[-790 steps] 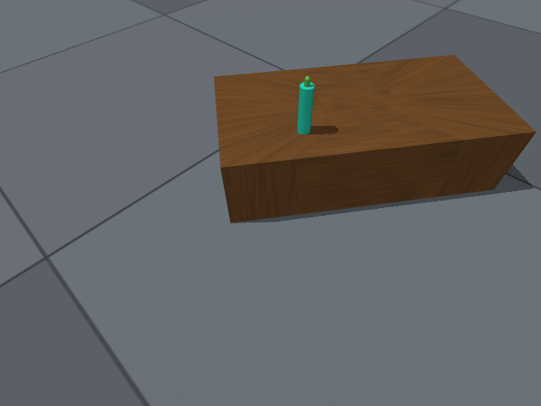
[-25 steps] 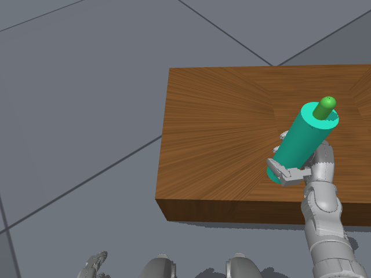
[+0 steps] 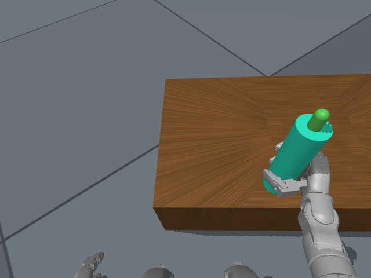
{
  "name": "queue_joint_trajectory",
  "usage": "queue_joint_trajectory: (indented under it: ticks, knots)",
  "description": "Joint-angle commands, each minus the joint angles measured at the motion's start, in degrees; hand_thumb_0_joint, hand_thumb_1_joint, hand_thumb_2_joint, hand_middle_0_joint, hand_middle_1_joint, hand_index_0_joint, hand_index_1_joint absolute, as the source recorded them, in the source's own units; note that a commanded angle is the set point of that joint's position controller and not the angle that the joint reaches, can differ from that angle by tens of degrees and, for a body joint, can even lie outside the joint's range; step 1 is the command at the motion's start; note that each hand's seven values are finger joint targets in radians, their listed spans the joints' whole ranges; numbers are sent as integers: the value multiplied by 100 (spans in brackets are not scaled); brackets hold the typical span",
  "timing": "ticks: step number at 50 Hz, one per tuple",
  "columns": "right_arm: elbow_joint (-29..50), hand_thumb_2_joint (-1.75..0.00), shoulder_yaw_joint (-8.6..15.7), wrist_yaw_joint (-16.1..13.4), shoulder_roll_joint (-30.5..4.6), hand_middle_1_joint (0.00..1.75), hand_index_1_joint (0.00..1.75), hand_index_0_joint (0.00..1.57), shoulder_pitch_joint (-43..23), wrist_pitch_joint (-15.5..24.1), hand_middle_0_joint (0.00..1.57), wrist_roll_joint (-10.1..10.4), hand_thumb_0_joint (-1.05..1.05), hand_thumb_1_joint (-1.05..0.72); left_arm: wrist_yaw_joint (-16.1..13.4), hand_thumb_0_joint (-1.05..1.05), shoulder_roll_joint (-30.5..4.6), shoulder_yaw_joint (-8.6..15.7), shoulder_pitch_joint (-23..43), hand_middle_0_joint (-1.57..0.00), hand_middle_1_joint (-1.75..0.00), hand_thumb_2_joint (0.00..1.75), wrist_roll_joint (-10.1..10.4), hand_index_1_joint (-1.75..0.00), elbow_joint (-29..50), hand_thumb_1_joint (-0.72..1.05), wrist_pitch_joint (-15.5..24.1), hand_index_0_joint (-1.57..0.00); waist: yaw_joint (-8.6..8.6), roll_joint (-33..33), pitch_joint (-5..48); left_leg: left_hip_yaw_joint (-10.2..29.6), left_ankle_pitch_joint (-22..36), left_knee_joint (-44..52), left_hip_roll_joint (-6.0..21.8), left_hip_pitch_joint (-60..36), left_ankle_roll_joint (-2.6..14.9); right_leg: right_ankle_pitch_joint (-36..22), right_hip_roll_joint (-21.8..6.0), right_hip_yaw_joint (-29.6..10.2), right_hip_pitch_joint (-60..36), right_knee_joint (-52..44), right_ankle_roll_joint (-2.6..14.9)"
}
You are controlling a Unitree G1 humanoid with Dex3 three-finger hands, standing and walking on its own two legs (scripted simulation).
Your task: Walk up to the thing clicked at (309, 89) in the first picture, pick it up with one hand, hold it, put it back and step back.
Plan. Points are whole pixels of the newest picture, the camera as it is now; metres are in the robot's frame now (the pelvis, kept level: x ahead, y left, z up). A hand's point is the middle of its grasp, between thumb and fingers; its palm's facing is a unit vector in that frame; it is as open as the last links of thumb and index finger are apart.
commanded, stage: hold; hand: right
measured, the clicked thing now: (294, 155) +0.34 -0.18 +0.07
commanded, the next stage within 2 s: none
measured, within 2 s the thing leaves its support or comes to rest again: neither
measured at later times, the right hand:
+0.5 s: hand (285, 173) +0.32 -0.18 +0.03, palm faces +0.18 +0.98 -0.02, open 8.7 cm
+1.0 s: hand (284, 169) +0.33 -0.17 +0.04, palm faces +0.19 +0.98 -0.02, open 8.7 cm
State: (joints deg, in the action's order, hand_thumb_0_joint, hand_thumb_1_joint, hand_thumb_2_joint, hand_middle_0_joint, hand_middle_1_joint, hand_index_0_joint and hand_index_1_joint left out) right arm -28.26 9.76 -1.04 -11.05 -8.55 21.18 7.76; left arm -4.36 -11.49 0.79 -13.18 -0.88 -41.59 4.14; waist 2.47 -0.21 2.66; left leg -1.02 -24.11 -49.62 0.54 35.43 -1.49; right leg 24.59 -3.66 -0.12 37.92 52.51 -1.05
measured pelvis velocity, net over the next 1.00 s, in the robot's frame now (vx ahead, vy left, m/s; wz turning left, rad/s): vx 0.00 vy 0.00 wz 0.00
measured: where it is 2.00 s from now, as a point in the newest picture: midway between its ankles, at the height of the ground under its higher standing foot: outside the picture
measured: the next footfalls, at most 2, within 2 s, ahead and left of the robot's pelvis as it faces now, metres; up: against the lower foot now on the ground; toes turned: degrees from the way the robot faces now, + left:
none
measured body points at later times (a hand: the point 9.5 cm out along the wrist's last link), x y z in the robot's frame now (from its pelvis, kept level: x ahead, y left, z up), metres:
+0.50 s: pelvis +0.00 +0.00 +0.01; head +0.05 -0.01 +0.45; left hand +0.12 +0.24 -0.10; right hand +0.31 -0.23 +0.03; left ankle +0.00 +0.14 -0.69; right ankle +0.01 -0.13 -0.69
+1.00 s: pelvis +0.00 +0.00 +0.01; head +0.05 -0.01 +0.46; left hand +0.13 +0.25 -0.10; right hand +0.31 -0.23 +0.04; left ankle +0.00 +0.14 -0.69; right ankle +0.01 -0.13 -0.69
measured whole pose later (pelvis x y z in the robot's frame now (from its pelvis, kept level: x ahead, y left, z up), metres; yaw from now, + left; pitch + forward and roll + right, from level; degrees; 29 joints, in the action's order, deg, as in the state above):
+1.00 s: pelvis +0.00 +0.00 +0.01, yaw +0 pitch +7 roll +1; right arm -24.3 7.7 -2.4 -10.1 -5.2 19.3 8.1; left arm -4.1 -11.3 0.3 -12.6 -0.6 -41.4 5.2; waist 1.5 -0.1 1.6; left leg -0.9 -23.0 -46.1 0.8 30.2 -1.3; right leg 23.1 -3.4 0.1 32.4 48.3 -1.2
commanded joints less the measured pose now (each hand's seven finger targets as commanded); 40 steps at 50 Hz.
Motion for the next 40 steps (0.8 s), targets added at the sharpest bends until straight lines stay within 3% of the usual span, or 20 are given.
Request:
queue_joint_trajectory:
  ticks: [1, 4, 5, 6, 8, 9, 11, 12, 16, 17, 18, 27, 31, 32, 33, 34, 36, 37, 38, 40]
  knots:
    - [2374, -138, 300, 12, -884, 149, 149, 138, -2486, 858, 134, 230, 0, -31, -72, 0, -786, 259, -114, -20, -30, 89, 13, -30, 575, 88, 234, -20, 12, 608, 2322, -46, 2096, 549, -119, -825, 171, -2142, 193, 4, -1629, -718, 73]
    - [2125, -137, 245, 18, -754, 148, 148, 138, -2335, 819, 134, 219, 0, -32, -70, 0, -862, 339, -92, -20, -30, 89, -7, -30, 564, 88, 243, -20, 9, 477, 2145, -67, 1858, 615, -128, -761, 167, -1895, 189, -15, -1533, -778, 76]
    - [2545, -138, 344, -16, -962, 151, 151, 139, -2501, 879, 135, 210, 0, -25, -65, 0, -823, 309, -105, -20, -30, 89, -5, -30, 612, 89, 220, -20, -68, 650, 2431, -30, 2027, 607, -106, -910, 177, -2056, 202, 13, -1694, -765, 72]
    - [2331, -137, 333, -24, -912, 150, 150, 138, -2415, 854, 134, 184, 0, -24, -68, 0, -773, 269, -109, -20, -30, 88, -13, -30, 572, 89, 205, -20, -37, 611, 2284, -67, 2013, 608, -119, -853, 175, -2145, 187, 1, -1704, -787, 61]
    - [2123, -137, 86, 12, -595, 149, 149, 138, -2076, 791, 134, 224, 0, -23, -51, 0, -841, 322, -37, -20, -30, 89, -8, -30, 588, 89, 235, -20, 7, 519, 2013, -86, 1843, 652, -137, -785, 171, -1938, 195, -10, -1564, -849, 63]
    - [2379, -137, 257, -35, -808, 150, 150, 138, -2326, 825, 133, 208, 0, -21, -48, 0, -853, 338, -60, -20, -30, 89, -7, -30, 619, 89, 223, -20, -48, 524, 2200, -46, 1900, 668, -115, -873, 171, -1901, 200, 6, -1613, -822, 81]
    - [2179, -138, 228, -70, -726, 150, 150, 139, -2150, 802, 135, 192, 0, -26, -57, 0, -849, 327, -27, -20, -30, 89, -1, -30, 636, 89, 232, -20, -28, 364, 2100, -62, 1724, 727, -123, -889, 162, -1644, 205, 9, -1563, -883, 101]
    - [2708, -138, 236, -103, -834, 150, 150, 139, -2446, 855, 135, 195, 0, -26, -44, 0, -689, 221, 56, -20, -30, 89, 0, -30, 705, 89, 227, -20, -101, 606, 2111, -41, 1700, 725, -110, -937, 178, -1583, 221, 35, -1524, -915, 94]
    - [2331, -136, 199, -111, -739, 148, 148, 137, -1997, 769, 133, 173, 0, -24, -54, 0, -852, 335, -3, -20, -30, 89, 7, -30, 638, 89, 231, -20, -44, 432, 2076, -43, 1741, 773, -112, -931, 158, -1619, 220, 33, -1585, -913, 106]
    - [2328, -137, 103, -111, -627, 149, 149, 138, -1970, 763, 134, 183, 0, -25, -51, 0, -820, 312, 2, -20, -30, 89, 7, -30, 666, 89, 234, -20, -49, 401, 2059, -53, 1782, 764, -109, -991, 157, -1683, 217, 25, -1581, -928, 95]
    - [2724, -137, 176, -131, -799, 149, 149, 138, -2327, 813, 134, 176, 0, -23, -45, 0, -804, 294, 6, -20, -30, 89, 1, -30, 693, 90, 227, -21, -50, 543, 2193, -34, 1768, 777, -103, -964, 165, -1657, 216, 36, -1688, -933, 99]
    - [2662, -138, 4, -169, -609, 149, 149, 138, -2034, 733, 134, 179, 0, -26, -39, 0, -755, 244, 95, -20, -31, 89, 21, -30, 690, 89, 264, -20, -42, 478, 1952, -53, 1637, 854, -114, -952, 170, -1529, 210, 28, -1692, -1063, 90]
    - [2883, -138, 163, -199, -765, 150, 150, 139, -2089, 738, 135, 167, 0, -28, -47, 0, -711, 200, 89, -20, -31, 90, 27, -30, 704, 89, 298, -20, -117, 551, 2102, -58, 1736, 860, -107, -1084, 168, -1656, 211, 24, -1846, -1065, 74]
    - [2480, -138, 28, -168, -611, 150, 150, 139, -1674, 667, 135, 166, 0, -28, -44, 0, -781, 254, 146, -20, -31, 89, 36, -30, 705, 89, 303, -21, -87, 419, 1877, -55, 1643, 895, -112, -1061, 157, -1524, 224, 33, -1730, -1065, 92]
    - [2757, -138, -2, -170, -594, 150, 150, 139, -2048, 690, 135, 178, 0, -27, -45, 0, -701, 215, 113, -20, -31, 90, 26, -30, 706, 89, 305, -20, -47, 432, 1864, -27, 1677, 911, -94, -1039, 153, -1509, 236, 55, -1656, -1048, 112]
    - [2480, -138, 170, -179, -681, 150, 150, 140, -1928, 664, 136, 210, 0, -29, -50, 0, -768, 260, 152, -20, -31, 90, 30, -31, 686, 89, 319, -20, -71, 340, 1744, -42, 1574, 947, -104, -1047, 134, -1387, 237, 49, -1557, -1063, 126]
    - [2972, -139, 138, -193, -737, 152, 152, 141, -2248, 727, 137, 193, 0, -27, -45, 0, -660, 171, 155, -20, -31, 89, 28, -30, 724, 89, 319, -21, -100, 543, 2021, -28, 1675, 908, -91, -1076, 158, -1515, 229, 48, -1758, -1072, 104]
    - [2598, -139, 183, -178, -748, 151, 151, 141, -1911, 670, 137, 197, 0, -30, -50, 0, -775, 226, 132, -20, -30, 89, 41, -30, 708, 89, 321, -20, -100, 509, 1864, -60, 1617, 915, -111, -1053, 165, -1508, 224, 28, -1740, -1124, 87]
    - [2681, -138, 58, -150, -622, 150, 150, 140, -1981, 693, 136, 197, 0, -28, -38, 0, -688, 173, 192, -20, -31, 89, 36, -30, 702, 89, 327, -21, -94, 475, 1755, -53, 1631, 898, -102, -1037, 159, -1507, 220, 34, -1690, -1098, 92]
    - [2513, -139, 75, -128, -644, 152, 152, 141, -1894, 659, 137, 203, 0, -27, -58, 0, -804, 259, 113, -20, -30, 90, 37, -30, 659, 89, 353, -20, -45, 404, 1874, -50, 1783, 883, -107, -1052, 148, -1668, 220, 31, -1754, -1057, 102]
